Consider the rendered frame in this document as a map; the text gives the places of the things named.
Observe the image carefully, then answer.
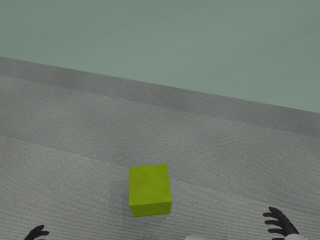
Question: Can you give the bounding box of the robot right hand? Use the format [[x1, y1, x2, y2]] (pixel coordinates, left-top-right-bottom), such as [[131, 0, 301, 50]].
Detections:
[[263, 207, 300, 240]]

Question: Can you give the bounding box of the robot left hand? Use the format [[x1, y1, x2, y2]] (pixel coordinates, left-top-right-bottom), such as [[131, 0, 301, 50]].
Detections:
[[24, 225, 49, 240]]

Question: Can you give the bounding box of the carton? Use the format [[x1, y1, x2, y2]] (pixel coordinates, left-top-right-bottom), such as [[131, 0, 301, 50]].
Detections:
[[129, 164, 172, 218]]

